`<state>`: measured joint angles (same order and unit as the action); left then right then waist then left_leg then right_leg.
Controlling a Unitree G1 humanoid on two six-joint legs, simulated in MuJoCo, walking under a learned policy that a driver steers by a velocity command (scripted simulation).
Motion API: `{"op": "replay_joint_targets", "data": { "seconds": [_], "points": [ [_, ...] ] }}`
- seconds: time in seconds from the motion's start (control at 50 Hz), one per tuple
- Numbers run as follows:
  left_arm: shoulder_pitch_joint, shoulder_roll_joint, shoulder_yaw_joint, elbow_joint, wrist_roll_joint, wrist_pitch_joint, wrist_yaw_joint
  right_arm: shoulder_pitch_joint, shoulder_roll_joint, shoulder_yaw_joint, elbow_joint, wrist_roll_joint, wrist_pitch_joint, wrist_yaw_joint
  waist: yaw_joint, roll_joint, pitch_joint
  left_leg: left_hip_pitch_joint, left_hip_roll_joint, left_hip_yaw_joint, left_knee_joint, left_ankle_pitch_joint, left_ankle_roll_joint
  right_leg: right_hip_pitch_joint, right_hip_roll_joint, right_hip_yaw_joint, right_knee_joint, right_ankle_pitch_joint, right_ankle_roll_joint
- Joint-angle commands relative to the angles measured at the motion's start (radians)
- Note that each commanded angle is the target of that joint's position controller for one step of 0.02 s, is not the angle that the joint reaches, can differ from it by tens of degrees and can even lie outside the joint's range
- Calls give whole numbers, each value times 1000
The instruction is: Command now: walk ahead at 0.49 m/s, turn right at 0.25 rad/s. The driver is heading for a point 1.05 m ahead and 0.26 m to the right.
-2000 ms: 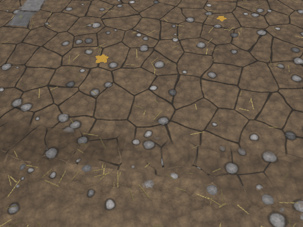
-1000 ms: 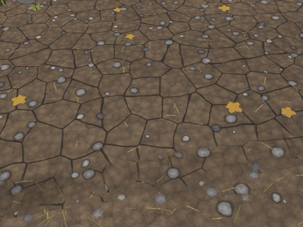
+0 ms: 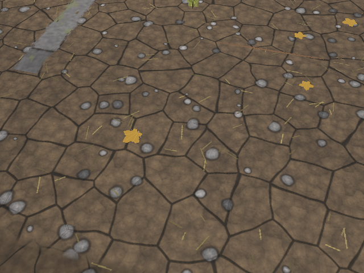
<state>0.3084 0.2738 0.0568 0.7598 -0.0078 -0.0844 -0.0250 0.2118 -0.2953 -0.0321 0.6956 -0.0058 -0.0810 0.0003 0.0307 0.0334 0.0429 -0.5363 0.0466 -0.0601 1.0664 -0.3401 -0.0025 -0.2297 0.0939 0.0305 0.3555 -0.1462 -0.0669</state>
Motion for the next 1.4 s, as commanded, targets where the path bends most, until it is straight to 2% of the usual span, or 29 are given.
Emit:
{"op": "replay_joint_targets", "data": {
  "seconds": [0.02,0.14,0.22,0.24,0.26,0.28,0.32,0.38,0.56,0.66,0.7,0.74,0.76,0.78,0.8,0.82,0.84,0.88,0.94,1.04,1.16,1.22,1.26,1.28,1.3,1.32,1.34,1.36,1.4],
  "points": [
    [-58,155,37,-75,-13,-15,16,-7,-44,-4,-80,-15,-18,0,-36,-109,-30,-31,32,4,-195,81,-37,-6,-245,256,-185,170,-208],
    [54,189,50,-43,-29,15,31,-189,-72,-10,-123,10,-35,17,25,-110,-31,138,-38,-16,-516,382,-51,-26,-228,268,-121,46,-131],
    [58,157,42,-47,-20,30,34,-83,-126,-47,-106,15,-42,9,-56,-129,-72,349,-29,-7,-609,269,10,-14,-206,318,53,0,-64],
    [51,104,23,-62,-10,27,30,37,-167,-63,-94,2,-44,1,-117,-82,-163,533,72,-91,-610,221,60,-85,-148,267,256,-40,-28],
    [129,22,-2,-89,-9,19,30,158,-251,-85,-81,-15,-32,-7,-124,153,-317,849,304,-405,-640,105,173,-344,-30,126,594,-328,36],
    [171,66,0,-108,-36,13,33,200,-239,-86,-51,-5,-19,5,-107,309,-342,873,399,-720,-746,-144,250,-533,-53,103,814,-464,51],
    [45,159,29,-104,-34,27,36,102,-122,-55,-64,1,-16,6,-111,103,-128,663,312,-476,-780,-111,193,-580,-132,101,913,-292,62],
    [3,117,31,-118,-23,47,25,11,-72,-42,-49,-12,-20,5,-52,101,-33,456,216,-218,-853,152,171,-481,-198,82,826,-167,73],
    [-200,51,2,-187,-13,48,-14,43,-154,-72,30,5,-24,-6,-88,18,15,470,201,102,-916,404,171,-447,-195,9,429,153,76],
    [-311,71,6,-244,-17,48,-39,100,-200,-87,70,29,1,-8,-103,20,42,588,237,181,-856,541,135,-416,-161,-59,290,75,17],
    [-264,108,25,-247,-11,55,-40,99,-232,-97,71,36,14,-14,-56,54,-16,622,233,223,-714,882,113,-295,-96,-118,276,-28,-26],
    [9,197,78,-180,-14,66,-23,93,-221,-90,63,39,25,-22,96,31,-167,487,180,275,-340,970,64,108,-19,-130,197,16,-95],
    [131,283,103,-154,-24,78,0,135,-135,-58,40,-4,18,-21,108,-152,-257,194,118,272,-9,373,18,417,-210,158,203,68,-163],
    [70,352,100,-194,-23,63,-3,174,-61,-27,-26,-11,-13,-10,15,-321,-396,-170,-95,99,306,-269,-31,648,-431,777,18,-188,-372],
    [86,262,78,-198,-17,48,-11,60,-170,-50,-36,26,-43,4,96,-168,-391,-274,-40,-52,350,-210,-16,628,-429,770,-66,-261,-333],
    [58,218,64,-184,-12,35,-10,-1,-174,-49,-61,50,-57,9,82,-142,-246,-313,-2,-32,298,-122,3,510,-392,621,-69,-209,-291],
    [-1,193,55,-185,-11,28,-10,-3,-157,-44,-50,33,-62,2,30,-45,-157,-260,41,-30,204,-47,3,351,-343,505,-68,-87,-254],
    [-89,153,40,-204,5,25,-3,19,-163,-53,-36,-2,-46,-3,-37,-67,-103,-128,79,-34,88,23,-13,157,-282,383,-95,105,-230],
    [-92,143,34,-174,6,14,11,50,-118,-41,-14,-8,-18,0,-57,-69,-92,-77,80,6,-16,96,-55,54,-264,267,-133,278,-237],
    [-32,158,28,-108,6,8,23,-106,-63,-14,-37,9,-17,14,17,-93,-29,-47,66,40,-342,451,-50,25,-209,98,-166,227,-159],
    [47,186,35,-28,3,10,19,-231,-74,-13,-89,30,-22,49,69,-78,42,-147,32,30,-500,428,22,239,-314,89,-158,184,-142],
    [38,200,42,-12,0,25,28,-206,-83,-17,-104,26,-20,65,39,-90,17,-121,-8,51,-524,281,68,338,-338,51,-69,423,-108],
    [4,213,44,-21,4,39,37,-52,-128,-45,-74,18,-13,60,-50,-103,-100,113,-85,122,-534,240,110,331,-299,-9,142,789,-71],
    [0,199,36,-33,9,43,47,85,-176,-70,-46,18,-9,51,-119,-79,-188,342,-81,87,-541,300,147,223,-259,-53,347,788,-34],
    [94,134,11,-73,26,24,47,200,-288,-99,-45,11,-5,42,-110,96,-333,744,157,-302,-520,301,296,-148,-154,-94,729,416,38],
    [100,86,-10,-66,32,0,33,235,-242,-89,-34,32,-2,42,-112,230,-432,931,285,-722,-698,148,408,-408,9,9,967,-375,82],
    [23,169,8,-87,-3,-26,15,222,-179,-68,-38,32,2,39,-144,133,-356,902,266,-677,-745,0,354,-522,-60,111,1022,-361,61],
    [-66,172,5,-118,-25,-40,7,166,-164,-65,-52,23,5,33,-137,56,-233,771,233,-555,-760,5,318,-548,-104,93,983,-291,49],
    [-112,166,10,-132,13,-44,15,75,-135,-53,-73,10,7,28,-70,-33,-94,517,166,-405,-803,198,289,-479,-169,76,802,-199,53]
  ]
}}
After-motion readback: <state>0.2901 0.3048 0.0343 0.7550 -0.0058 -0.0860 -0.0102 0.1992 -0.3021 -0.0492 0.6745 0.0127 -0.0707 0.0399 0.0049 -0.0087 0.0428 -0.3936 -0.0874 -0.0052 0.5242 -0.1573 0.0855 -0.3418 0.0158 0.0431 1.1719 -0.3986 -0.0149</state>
